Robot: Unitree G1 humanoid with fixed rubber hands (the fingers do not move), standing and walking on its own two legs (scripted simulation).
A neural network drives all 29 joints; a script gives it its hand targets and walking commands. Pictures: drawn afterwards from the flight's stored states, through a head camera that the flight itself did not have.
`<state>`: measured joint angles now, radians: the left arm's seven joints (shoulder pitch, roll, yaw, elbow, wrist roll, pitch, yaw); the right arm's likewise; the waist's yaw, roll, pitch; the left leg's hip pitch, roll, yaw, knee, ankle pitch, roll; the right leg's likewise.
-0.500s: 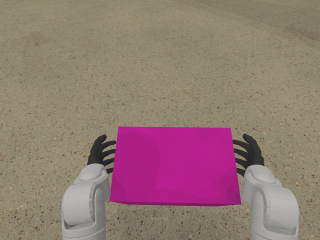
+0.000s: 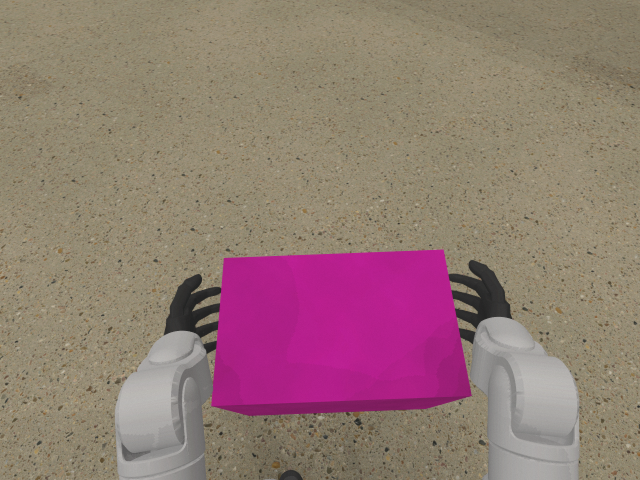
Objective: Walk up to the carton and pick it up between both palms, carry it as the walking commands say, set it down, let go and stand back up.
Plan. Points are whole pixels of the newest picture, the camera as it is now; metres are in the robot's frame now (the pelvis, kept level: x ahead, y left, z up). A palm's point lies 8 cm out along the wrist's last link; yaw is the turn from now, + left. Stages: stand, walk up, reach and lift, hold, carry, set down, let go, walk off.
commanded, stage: carry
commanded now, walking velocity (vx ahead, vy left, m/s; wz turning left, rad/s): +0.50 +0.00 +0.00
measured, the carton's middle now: (335, 341) +0.29 +0.00 -0.02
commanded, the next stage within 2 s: none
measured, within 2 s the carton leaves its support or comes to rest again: neither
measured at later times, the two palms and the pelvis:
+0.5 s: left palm (239, 130) +0.58 +0.14 +0.09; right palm (448, 118) +0.61 -0.19 +0.09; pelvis +0.35 -0.04 +0.01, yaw +4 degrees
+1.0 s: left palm (233, 31) +0.96 +0.19 +0.06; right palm (386, 21) +0.96 -0.14 +0.08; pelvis +0.71 +0.03 +0.00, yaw +0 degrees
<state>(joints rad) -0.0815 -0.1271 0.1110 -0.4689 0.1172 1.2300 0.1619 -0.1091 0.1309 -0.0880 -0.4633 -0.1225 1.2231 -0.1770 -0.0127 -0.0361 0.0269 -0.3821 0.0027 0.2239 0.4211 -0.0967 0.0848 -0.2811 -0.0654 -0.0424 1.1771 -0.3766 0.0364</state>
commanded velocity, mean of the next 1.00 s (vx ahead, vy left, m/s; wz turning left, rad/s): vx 0.50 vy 0.00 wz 0.00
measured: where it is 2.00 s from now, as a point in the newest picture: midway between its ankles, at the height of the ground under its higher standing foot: (301, 176)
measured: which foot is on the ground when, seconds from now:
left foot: down 0.00-0.40, up 0.42-0.86, down 0.88-1.00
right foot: up 0.00-0.34, down 0.36-0.92, up 0.94-1.00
